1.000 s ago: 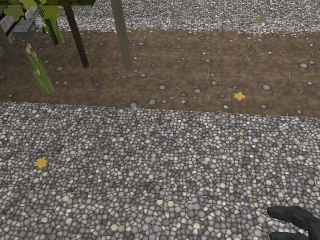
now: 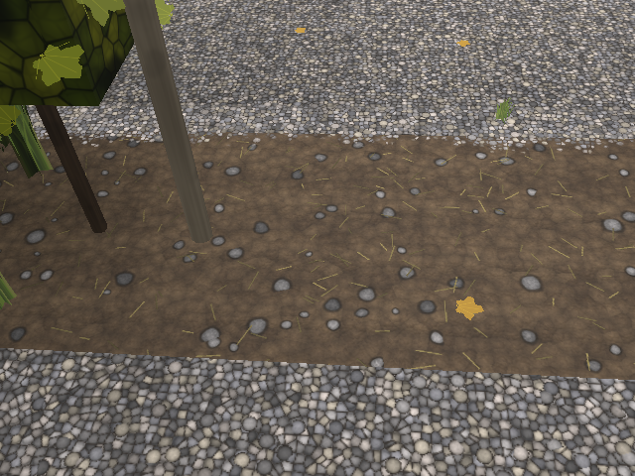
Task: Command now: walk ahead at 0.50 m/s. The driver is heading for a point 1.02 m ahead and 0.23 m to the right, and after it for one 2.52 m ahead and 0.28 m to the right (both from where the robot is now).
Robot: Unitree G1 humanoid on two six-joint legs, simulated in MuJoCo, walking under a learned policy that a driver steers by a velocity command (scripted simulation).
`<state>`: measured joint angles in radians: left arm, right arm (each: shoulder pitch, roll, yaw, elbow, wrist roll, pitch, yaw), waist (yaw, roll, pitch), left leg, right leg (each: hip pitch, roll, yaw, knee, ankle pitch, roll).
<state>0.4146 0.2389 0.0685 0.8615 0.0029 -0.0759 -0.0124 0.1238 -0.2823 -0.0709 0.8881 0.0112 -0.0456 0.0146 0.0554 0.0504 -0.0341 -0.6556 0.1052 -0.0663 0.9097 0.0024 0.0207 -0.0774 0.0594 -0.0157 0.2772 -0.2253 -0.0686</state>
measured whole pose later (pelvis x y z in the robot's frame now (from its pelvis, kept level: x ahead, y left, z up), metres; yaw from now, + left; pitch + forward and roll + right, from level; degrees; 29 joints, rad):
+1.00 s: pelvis +0.58 +0.12 -0.20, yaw -17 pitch +0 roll +1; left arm 0.21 0.25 0.09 0.70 -0.01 -0.03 -0.03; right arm 0.20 -0.28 -0.07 0.92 0.02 -0.09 0.00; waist 0.00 0.01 0.06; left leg -0.37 0.03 -0.02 1.26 -0.42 0.01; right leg -0.41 0.09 -0.02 0.59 -0.19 -0.11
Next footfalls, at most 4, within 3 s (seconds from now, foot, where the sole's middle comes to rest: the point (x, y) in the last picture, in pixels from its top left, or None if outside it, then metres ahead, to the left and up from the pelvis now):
0.38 left None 0.40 0.28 -0.96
0.88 right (349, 451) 0.67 0.04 -0.96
1.40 left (300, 357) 0.93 0.18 -0.97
1.74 left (281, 367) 0.99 0.25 -1.12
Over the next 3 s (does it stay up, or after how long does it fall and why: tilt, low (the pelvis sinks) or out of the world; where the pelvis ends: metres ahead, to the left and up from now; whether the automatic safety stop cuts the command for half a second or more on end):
stays up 1.33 0.04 -0.35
